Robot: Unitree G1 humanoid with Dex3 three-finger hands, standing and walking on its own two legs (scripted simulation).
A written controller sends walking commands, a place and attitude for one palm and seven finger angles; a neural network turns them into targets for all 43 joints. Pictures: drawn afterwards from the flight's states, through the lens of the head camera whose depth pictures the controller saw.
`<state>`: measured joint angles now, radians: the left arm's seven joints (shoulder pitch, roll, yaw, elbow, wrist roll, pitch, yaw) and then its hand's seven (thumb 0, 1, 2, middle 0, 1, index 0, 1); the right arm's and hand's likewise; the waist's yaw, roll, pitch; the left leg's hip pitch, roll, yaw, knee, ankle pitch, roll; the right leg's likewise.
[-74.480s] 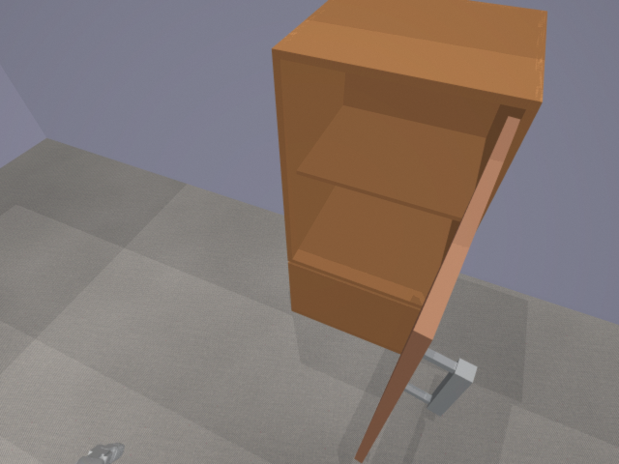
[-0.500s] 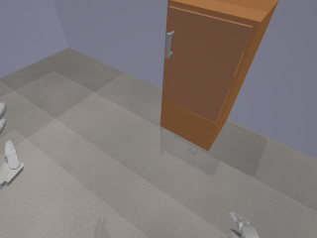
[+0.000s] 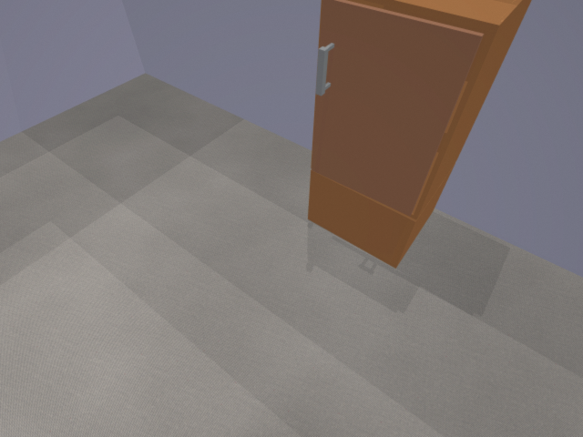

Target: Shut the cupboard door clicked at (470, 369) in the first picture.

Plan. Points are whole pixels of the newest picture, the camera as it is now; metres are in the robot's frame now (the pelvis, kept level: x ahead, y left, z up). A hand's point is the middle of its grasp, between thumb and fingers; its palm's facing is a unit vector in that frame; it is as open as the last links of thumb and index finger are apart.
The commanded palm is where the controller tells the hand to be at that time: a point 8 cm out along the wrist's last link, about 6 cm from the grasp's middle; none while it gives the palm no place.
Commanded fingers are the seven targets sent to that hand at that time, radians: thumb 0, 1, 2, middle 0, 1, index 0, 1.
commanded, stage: let the arm hang, fingers relaxed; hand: left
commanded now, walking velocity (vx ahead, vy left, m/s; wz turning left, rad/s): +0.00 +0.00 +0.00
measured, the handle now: (325, 69) +1.04 -0.04 -0.01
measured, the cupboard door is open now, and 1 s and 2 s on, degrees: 1 1 1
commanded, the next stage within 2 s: look to check the result in 0.60 s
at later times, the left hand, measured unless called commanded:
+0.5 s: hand out of the picture -0.04 +0.14 -0.18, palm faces +0.05 -0.99 -0.12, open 7.4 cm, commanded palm none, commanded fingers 0.00 0.90 0.90 -0.20 -0.30 -0.20 -0.30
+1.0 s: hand out of the picture -0.04 +0.18 -0.17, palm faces +0.02 -0.98 -0.19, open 7.4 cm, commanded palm none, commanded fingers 0.00 0.90 0.90 -0.20 -0.30 -0.20 -0.30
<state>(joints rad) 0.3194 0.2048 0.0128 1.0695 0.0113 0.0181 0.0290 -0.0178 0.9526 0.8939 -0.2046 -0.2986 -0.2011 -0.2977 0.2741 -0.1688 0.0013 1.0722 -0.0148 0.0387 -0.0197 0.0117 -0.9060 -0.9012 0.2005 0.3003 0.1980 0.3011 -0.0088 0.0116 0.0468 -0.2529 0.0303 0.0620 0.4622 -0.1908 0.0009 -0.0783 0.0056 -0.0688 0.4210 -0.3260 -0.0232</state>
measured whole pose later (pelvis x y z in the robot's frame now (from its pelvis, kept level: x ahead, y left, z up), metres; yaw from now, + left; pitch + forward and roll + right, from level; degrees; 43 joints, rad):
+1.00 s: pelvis +0.00 +0.02 +0.00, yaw -1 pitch -2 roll +0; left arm 0.34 0.13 0.01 1.16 0.01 0.00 0.04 0.00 0.91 0.89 -0.20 -0.30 -0.20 -0.30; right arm 0.29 -0.13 -0.01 1.15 -0.01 0.01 -0.03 0.01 -0.91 -0.90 0.20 0.30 0.20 0.30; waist 0.00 0.00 0.04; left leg -0.21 0.01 0.10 0.41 -0.16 0.03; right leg -0.06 -0.02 -0.04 0.40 -0.31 0.00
